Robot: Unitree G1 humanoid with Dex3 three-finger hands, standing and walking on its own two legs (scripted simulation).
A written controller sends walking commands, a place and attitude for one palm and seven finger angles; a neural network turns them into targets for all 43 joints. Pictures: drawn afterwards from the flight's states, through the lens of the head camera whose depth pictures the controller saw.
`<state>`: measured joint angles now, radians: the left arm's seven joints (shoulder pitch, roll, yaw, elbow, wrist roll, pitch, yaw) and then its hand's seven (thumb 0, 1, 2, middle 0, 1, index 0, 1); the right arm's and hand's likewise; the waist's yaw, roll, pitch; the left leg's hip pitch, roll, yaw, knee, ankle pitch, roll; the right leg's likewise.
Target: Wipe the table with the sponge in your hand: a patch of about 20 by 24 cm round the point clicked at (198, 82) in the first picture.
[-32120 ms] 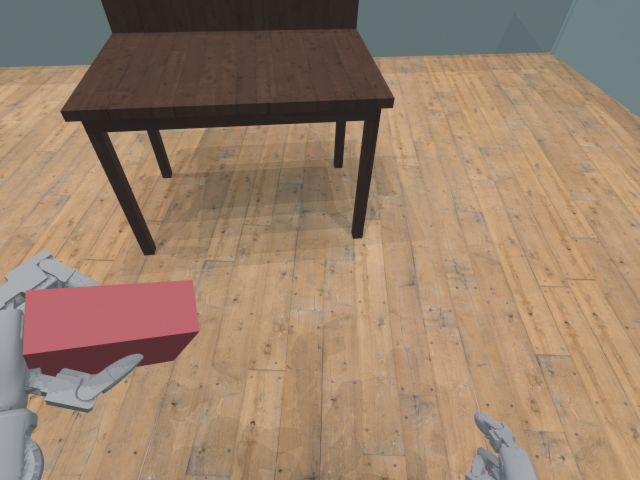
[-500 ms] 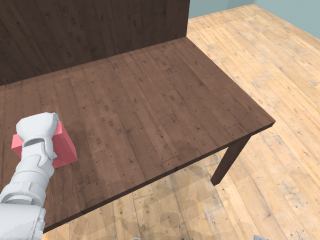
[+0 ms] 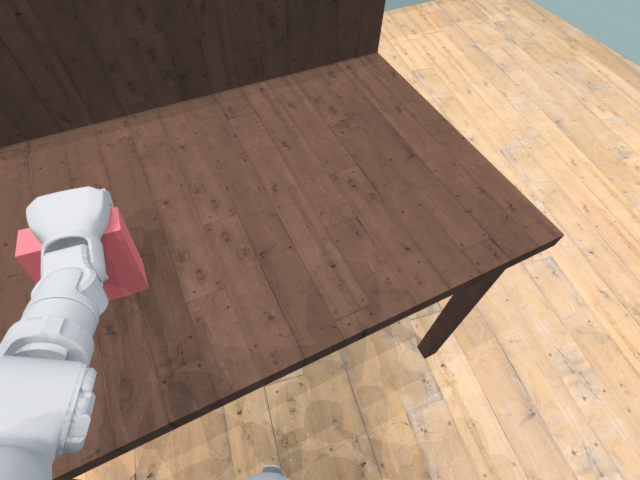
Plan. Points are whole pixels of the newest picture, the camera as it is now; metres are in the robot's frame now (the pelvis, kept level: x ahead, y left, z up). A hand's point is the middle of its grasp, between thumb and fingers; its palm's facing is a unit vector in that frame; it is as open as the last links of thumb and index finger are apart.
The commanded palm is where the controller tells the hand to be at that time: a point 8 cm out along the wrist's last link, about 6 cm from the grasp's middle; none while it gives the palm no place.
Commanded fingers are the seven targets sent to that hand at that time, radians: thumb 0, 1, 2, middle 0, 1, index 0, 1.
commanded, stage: slide across to the middle lane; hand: left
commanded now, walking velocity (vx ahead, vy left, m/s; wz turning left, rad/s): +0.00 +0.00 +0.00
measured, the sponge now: (95, 272) +0.39 +0.34 -0.03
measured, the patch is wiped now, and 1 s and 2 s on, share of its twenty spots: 0.65 0.75 0.85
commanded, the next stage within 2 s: wipe back along the middle lane in 0.66 s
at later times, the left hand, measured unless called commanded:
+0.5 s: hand (121, 228) +0.43 +0.30 +0.02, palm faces -0.12 +0.00 -0.99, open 9.4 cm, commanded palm +0.41 +0.27 +0.07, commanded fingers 0.00 0.10 1.30 -1.20 -1.60 -1.20 -1.60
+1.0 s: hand (143, 233) +0.42 +0.27 +0.02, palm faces -0.09 +0.00 -1.00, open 9.4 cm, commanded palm +0.40 +0.24 +0.06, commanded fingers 0.00 0.10 1.30 -1.20 -1.60 -1.20 -1.60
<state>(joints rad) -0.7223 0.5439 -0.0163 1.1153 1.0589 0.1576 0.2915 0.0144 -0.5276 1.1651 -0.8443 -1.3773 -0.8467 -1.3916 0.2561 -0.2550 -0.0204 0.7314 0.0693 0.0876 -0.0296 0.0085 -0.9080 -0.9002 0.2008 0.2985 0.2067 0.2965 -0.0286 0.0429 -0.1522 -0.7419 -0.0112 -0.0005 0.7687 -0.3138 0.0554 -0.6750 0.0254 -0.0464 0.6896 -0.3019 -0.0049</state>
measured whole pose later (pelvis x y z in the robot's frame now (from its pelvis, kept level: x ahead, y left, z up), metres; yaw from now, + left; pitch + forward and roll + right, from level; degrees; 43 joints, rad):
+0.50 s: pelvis +0.02 +0.00 +0.01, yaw +0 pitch +15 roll -3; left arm -0.71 0.45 -0.06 1.09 1.02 0.23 0.33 0.00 -0.49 1.16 -0.80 -1.43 -0.80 -1.44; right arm 0.24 -0.25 -0.03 0.76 0.07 0.10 -0.01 0.01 -0.91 -0.90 0.20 0.30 0.21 0.30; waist -0.04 0.04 -0.15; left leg -0.63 -0.01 0.00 0.69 -0.32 0.05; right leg -0.56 0.03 -0.04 0.60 -0.30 0.00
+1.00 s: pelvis +0.03 +0.00 +0.02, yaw +0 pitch +13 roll -2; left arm -0.65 0.35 -0.14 1.03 0.99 0.31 0.38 0.00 -0.46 1.14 -0.77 -1.45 -0.78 -1.46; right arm 0.20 -0.24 -0.04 0.77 0.07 0.14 0.01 0.01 -0.91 -0.90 0.20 0.30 0.20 0.30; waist -0.01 0.05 -0.15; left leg -0.57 -0.01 0.01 0.66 -0.31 0.05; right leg -0.51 0.03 -0.03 0.58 -0.30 -0.01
